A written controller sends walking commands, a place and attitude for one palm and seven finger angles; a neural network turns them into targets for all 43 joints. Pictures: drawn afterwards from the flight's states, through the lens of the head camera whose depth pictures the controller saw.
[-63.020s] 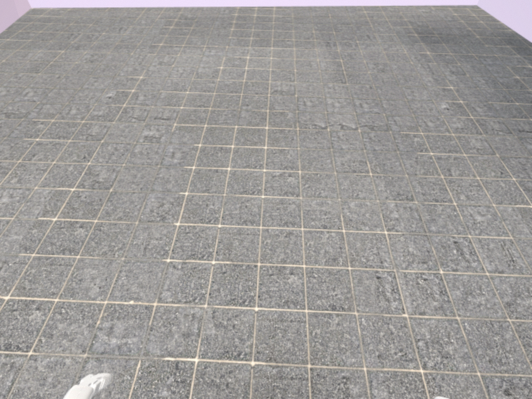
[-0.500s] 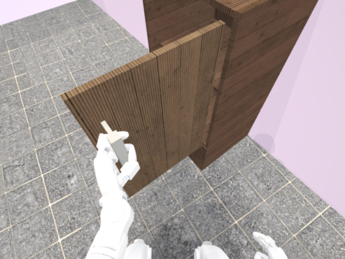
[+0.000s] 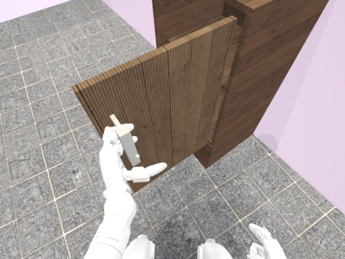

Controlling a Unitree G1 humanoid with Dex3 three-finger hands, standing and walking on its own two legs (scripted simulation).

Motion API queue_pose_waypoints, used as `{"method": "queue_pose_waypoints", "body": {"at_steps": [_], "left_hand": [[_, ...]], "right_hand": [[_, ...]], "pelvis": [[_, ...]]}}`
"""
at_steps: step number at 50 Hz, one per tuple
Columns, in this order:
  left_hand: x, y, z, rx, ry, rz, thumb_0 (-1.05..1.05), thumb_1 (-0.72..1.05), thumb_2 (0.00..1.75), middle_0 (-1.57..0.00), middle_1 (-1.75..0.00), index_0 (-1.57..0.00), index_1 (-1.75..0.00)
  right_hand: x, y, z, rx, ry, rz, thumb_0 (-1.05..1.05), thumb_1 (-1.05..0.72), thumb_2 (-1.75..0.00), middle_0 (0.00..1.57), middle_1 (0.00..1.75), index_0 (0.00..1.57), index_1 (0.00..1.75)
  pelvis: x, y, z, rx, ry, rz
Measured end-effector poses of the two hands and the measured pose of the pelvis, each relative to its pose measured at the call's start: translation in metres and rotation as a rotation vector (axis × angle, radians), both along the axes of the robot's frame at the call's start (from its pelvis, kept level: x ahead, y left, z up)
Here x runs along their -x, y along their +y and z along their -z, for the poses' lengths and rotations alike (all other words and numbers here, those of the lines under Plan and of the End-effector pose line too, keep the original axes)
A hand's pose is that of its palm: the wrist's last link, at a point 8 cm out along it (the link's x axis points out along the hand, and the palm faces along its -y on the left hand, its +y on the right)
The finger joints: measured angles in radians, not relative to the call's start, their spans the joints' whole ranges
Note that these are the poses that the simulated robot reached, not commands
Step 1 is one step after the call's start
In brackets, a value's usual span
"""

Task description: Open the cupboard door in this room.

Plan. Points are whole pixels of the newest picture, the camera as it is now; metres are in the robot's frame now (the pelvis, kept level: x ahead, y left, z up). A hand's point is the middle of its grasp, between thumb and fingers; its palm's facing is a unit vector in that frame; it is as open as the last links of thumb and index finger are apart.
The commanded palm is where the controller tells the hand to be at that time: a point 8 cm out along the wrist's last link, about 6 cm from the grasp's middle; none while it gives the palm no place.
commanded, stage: open thumb and fingers to let go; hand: left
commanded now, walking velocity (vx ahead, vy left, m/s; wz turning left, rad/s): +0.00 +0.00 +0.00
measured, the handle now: (125, 141) +0.38 +0.13 +0.03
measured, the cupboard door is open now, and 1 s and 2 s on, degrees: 89 92 92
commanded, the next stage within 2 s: slide the hand sideways off the handle in 0.32 s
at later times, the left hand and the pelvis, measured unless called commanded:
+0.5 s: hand (137, 162) +0.32 +0.10 +0.03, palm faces +0.17 -0.98 -0.06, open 15.2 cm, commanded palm +0.29 +0.14 +0.03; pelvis -0.01 +0.02 +0.00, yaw +0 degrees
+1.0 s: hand (125, 185) +0.27 +0.12 +0.02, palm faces -0.14 -0.99 -0.04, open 16.3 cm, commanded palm +0.25 +0.18 +0.03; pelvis -0.01 +0.03 -0.01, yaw -1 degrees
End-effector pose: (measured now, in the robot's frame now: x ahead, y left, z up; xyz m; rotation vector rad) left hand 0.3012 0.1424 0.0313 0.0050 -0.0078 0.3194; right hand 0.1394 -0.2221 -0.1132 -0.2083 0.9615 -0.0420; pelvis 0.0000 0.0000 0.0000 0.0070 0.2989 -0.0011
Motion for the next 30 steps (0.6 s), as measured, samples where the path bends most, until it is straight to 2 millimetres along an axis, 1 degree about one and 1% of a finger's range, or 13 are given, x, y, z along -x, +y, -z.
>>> {"method": "queue_pose_waypoints", "body": {"at_steps": [4, 8, 14, 22, 24, 28, 30], "left_hand": [[0.0, 0.0, 0.001, 0.007, -0.009, 0.006, 0.0, -0.37, 0.35, -0.31, -1.14, -0.31, -1.15], [0.0, -0.002, 0.001, 0.008, -0.005, 0.011, 0.0, -0.44, 0.32, -0.28, -1.01, -0.28, -1.02], [0.002, -0.005, 0.0, 0.007, -0.001, 0.031, -0.01, -0.49, 0.3, -0.27, -0.78, -0.26, -0.79], [0.003, -0.003, 0.001, -0.003, -0.003, 0.03, -0.01, -0.5, 0.3, -0.38, -0.64, -0.36, -0.65], [0.005, 0.0, 0.001, -0.034, -0.007, 0.09, -0.01, -0.5, 0.3, -0.37, -0.6, -0.34, -0.61], [0.011, 0.012, 0.0, -0.145, -0.004, 0.353, -0.01, -0.5, 0.3, -0.3, -0.48, -0.23, -0.49], [0.014, 0.014, -0.002, -0.142, 0.013, 0.47, -0.01, -0.5, 0.3, -0.26, -0.43, -0.18, -0.44]], "right_hand": [[0.002, 0.005, 0.001, 0.003, 0.005, -0.002, 0.01, -0.91, -0.9, 0.2, 0.3, 0.2, 0.3], [0.005, 0.009, 0.001, 0.004, 0.008, -0.001, 0.01, -0.91, -0.9, 0.2, 0.3, 0.2, 0.3], [0.008, 0.014, -0.001, 0.006, 0.007, 0.005, 0.01, -0.91, -0.9, 0.2, 0.3, 0.2, 0.3], [0.01, 0.018, -0.002, 0.01, 0.003, -0.001, 0.01, -0.91, -0.9, 0.2, 0.3, 0.2, 0.3], [0.01, 0.019, -0.002, 0.008, 0.002, -0.004, 0.01, -0.91, -0.9, 0.2, 0.3, 0.2, 0.3], [0.013, 0.017, -0.003, 0.011, -0.011, 0.007, 0.01, -0.91, -0.9, 0.2, 0.3, 0.2, 0.3], [0.014, 0.016, -0.004, 0.011, -0.025, 0.02, 0.01, -0.91, -0.9, 0.2, 0.3, 0.2, 0.3]], "pelvis": [[0.002, 0.005, 0.002, 0.006, 0.003, 0.001], [0.003, 0.01, 0.002, 0.009, 0.003, 0.004], [0.005, 0.014, 0.002, 0.013, -0.002, 0.008], [0.009, 0.018, 0.002, 0.02, -0.007, 0.005], [0.01, 0.019, 0.003, 0.019, -0.007, 0.003], [0.011, 0.021, 0.005, 0.021, -0.015, -0.004], [0.012, 0.023, 0.004, 0.026, -0.029, -0.008]]}}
